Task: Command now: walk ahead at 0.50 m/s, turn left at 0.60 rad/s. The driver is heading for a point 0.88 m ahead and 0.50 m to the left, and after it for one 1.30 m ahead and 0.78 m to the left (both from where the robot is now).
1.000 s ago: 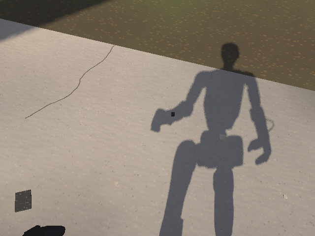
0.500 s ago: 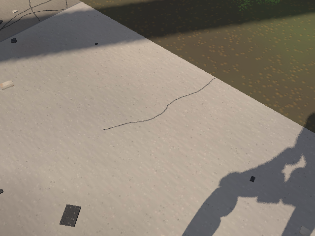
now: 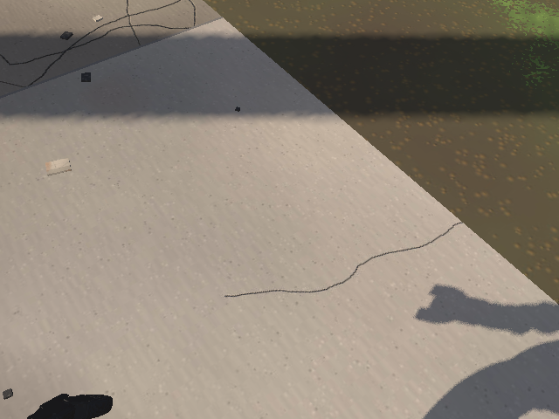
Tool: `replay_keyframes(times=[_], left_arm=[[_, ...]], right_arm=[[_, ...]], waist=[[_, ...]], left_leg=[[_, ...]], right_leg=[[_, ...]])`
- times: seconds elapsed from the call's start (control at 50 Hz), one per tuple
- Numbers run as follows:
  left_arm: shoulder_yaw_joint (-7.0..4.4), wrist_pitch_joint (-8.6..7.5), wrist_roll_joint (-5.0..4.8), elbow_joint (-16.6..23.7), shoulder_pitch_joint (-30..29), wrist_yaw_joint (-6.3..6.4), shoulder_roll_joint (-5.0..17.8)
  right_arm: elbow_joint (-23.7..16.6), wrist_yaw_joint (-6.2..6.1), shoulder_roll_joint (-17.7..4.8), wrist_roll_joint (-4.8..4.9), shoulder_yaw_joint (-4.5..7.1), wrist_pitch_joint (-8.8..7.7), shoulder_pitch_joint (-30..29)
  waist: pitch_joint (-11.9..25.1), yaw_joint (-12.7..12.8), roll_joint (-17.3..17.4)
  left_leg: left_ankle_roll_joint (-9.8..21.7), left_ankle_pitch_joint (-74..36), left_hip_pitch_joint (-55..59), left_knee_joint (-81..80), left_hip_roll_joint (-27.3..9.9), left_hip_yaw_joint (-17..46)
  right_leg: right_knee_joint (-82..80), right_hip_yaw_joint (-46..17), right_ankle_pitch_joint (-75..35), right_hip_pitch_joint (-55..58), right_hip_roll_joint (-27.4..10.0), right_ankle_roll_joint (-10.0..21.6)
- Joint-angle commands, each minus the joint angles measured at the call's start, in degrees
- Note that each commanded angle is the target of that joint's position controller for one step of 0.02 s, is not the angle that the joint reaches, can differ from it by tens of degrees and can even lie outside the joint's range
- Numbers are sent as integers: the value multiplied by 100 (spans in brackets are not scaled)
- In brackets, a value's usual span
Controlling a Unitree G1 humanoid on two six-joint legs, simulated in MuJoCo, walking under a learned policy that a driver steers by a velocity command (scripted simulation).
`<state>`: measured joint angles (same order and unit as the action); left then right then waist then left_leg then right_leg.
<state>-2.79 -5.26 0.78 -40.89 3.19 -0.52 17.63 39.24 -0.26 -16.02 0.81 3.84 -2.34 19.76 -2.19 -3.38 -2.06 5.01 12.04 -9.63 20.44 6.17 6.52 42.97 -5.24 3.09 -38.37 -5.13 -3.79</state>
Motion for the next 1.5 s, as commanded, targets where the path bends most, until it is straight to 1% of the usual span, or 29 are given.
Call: replay_keyframes(times=[0.02, 0.1, 0.16, 0.18, 0.2, 0.22, 0.24, 0.28, 0.38, 0.58, 0.64, 0.68, 0.7, 0.72, 0.74, 0.76, 0.78, 0.82, 0.9, 1.0, 1.1, 1.16, 1.18, 1.2, 1.22, 1.24, 1.28, 1.36, 1.5], left_arm=[[-40, -87, -66, 466, -573, -55, 296], [-151, -162, -118, 552, -616, -121, 564], [-318, -236, -72, 340, 405, -69, 800], [-403, -254, 23, 278, 1242, -22, 1105], [-513, -173, 75, 64, 1756, -41, 1544], [-412, -147, -87, 129, 1673, -75, 1018], [-313, -106, -99, 191, 1439, -40, 657], [-224, -38, -12, 173, 987, -11, 447], [-258, -131, -54, -59, 981, 23, 512], [-380, 63, -176, -437, 1374, 73, 990], [-458, 171, -273, -456, 1356, 109, 1240], [-428, 239, -298, -412, 1273, 157, 1190], [-267, 210, -64, -298, 1462, 156, 762], [-46, 43, 40, 74, 1818, 79, 165], [-156, -132, -190, 131, 1066, 11, 753], [-184, -229, -332, 286, 696, -19, 872], [-157, -273, -234, 229, 696, 19, 785], [-209, -206, -53, 148, 853, 39, 822], [-154, -13, 32, 211, 662, 47, 554], [-34, -52, -30, 490, -447, -30, 294], [-137, -148, -115, 623, -655, -129, 567], [-293, -216, -77, 387, 361, -83, 785], [-358, -244, 36, 308, 1159, -52, 1033], [-495, -173, 100, 59, 1820, -69, 1494], [-402, -153, -93, 32, 1879, -129, 1035], [-305, -124, -126, 76, 1616, -112, 688], [-221, -53, -28, 79, 1146, -87, 501], [-163, -106, -79, -78, 1142, -65, 402], [-252, -4, -196, -352, 1518, -22, 859]], right_arm=[[-298, -75, -1060, 42, 304, -69, -25], [-161, -98, -967, 76, 291, -11, 143], [-209, -90, -707, 39, 212, 32, 12], [-311, -72, -365, -43, 81, 15, 58], [-460, -73, -93, 135, -11, -35, 876], [-309, -97, -706, 184, 83, -40, 822], [-359, -92, -1019, 139, 175, -7, 154], [-492, -83, -921, 14, 198, 24, -404], [-628, 4, -432, 62, 116, 137, -550], [-983, 311, -288, 78, 14, 48, -1903], [-1025, 347, -565, 24, 155, 89, -1649], [-623, 268, -1055, 40, 454, 142, -100], [-437, 140, -1529, 85, 607, 206, 682], [-599, 155, -2001, 96, 596, 113, 338], [-666, 202, -1442, 73, 451, 15, 458], [-586, 213, -1214, 32, 365, -68, 264], [-596, 207, -1084, 41, 315, -104, -68], [-726, 165, -841, -59, 221, -109, -623], [-579, 33, -941, -36, 239, -147, -557], [-313, -76, -1052, 27, 271, -81, -128], [-97, -107, -988, 79, 269, -9, 158], [-108, -99, -768, 33, 203, 40, 26], [-168, -75, -429, -44, 72, 23, 96], [-230, -78, -114, 116, -30, -26, 931], [-92, -93, -571, 152, 17, -58, 980], [-118, -86, -901, 141, 107, -53, 351], [-319, -86, -839, -8, 108, -86, -453], [-299, 1, -428, -1, 27, -85, -420], [-534, 138, -230, -10, -132, -195, -1624]], waist=[[169, -29, 627], [181, 26, 803], [632, 569, 908], [1425, 893, 296], [2108, 546, -1677], [1772, 671, -1177], [1049, 839, -618], [333, 665, -219], [96, 459, -338], [-248, 827, -154], [44, 491, -355], [870, -389, -205], [1375, -565, 725], [2056, 143, 1844], [2143, -367, 1023], [1321, -308, 872], [917, -41, 390], [596, 373, 461], [368, 442, 441], [135, 13, 591], [131, 1, 772], [543, 530, 910], [1324, 841, 469], [2114, 594, -1404], [1889, 682, -1300], [1094, 827, -668], [289, 693, -108], [240, 401, -409], [59, 746, -265]], left_leg=[[786, -773, -619, -597, -1134, 948], [659, -480, -5, 29, -1380, 1610], [343, -918, -95, 1100, -1039, 1599], [115, -203, -768, 2679, -677, 1124], [-294, 2228, -2813, 4560, 65, 371], [-389, 2106, -3549, 5353, -415, 496], [-429, 1555, -3718, 5534, -616, 388], [-460, 880, -3407, 5163, -952, 188], [-508, 392, -3172, 4326, -1258, -39], [-312, -1095, -2802, 1792, -1094, -734], [20, -254, -2047, 1563, -656, -1137], [413, -499, 161, 1091, -201, -1254], [781, -578, 1920, 1063, -1120, 227], [1865, 899, 3238, 228, -2373, 3632], [1715, 1325, 3191, -336, -2439, 3883], [1487, 858, 2552, -411, -2287, 3086], [1307, 222, 1725, -399, -2032, 2456], [1170, -804, 583, -575, -1680, 1745], [1216, -1642, -262, -782, -1425, 1149], [808, -925, -579, -661, -1061, 859], [662, -567, 76, 15, -1365, 1618], [384, -1239, 116, 980, -1111, 1600], [176, -782, -427, 2400, -806, 1202], [-298, 1513, -2417, 4346, 48, 415], [-382, 2099, -3246, 5213, -232, 564], [-416, 1608, -3497, 5477, -436, 557], [-416, 976, -3321, 5087, -760, 243], [-427, 706, -2766, 4037, -1079, -76], [-542, -1070, -2209, 1683, -1007, -513]], right_leg=[[-887, 240, -863, 935, 406, -31], [-1401, 15, -324, 1129, 473, 173], [-1734, 105, 63, 2646, 376, 562], [-1628, -794, 281, 4109, -578, 924], [-2216, -3546, 1572, 5858, -1856, 1903], [-2526, -4122, 2908, 5705, -1941, 1860], [-2607, -3157, 2837, 5037, -1676, 1593], [-2791, -1825, 1459, 3808, -1205, 1390], [-3338, -429, 136, 3215, -1017, 1475], [-3311, 1203, -973, 3947, -1042, 1163], [-2383, 1526, -3362, 4336, -1100, 1003], [-292, 1816, -3960, 3671, -835, 744], [1581, 1801, -1109, 2061, -529, 486], [3285, 896, 3222, -120, 647, 237], [3667, -4, 2978, -720, 454, 322], [3431, 73, 2392, -1026, 246, 430], [2949, 64, 1919, -713, 10, 444], [2309, 15, 1460, 27, -219, 342], [1358, 210, 865, 259, -95, 4], [-707, 259, -787, 773, 333, -69], [-1411, 8, -406, 1063, 467, 161], [-1740, 205, -19, 2435, 452, 536], [-1573, -520, 106, 3858, -354, 904], [-2080, -3138, 1407, 5793, -1575, 1885], [-2549, -4181, 2760, 5811, -1797, 1950], [-2669, -3425, 2823, 5152, -1568, 1733], [-2809, -2151, 1536, 3881, -1117, 1576], [-3198, -1153, 252, 3222, -781, 1634], [-3452, -129, -347, 3036, -619, 1506]])
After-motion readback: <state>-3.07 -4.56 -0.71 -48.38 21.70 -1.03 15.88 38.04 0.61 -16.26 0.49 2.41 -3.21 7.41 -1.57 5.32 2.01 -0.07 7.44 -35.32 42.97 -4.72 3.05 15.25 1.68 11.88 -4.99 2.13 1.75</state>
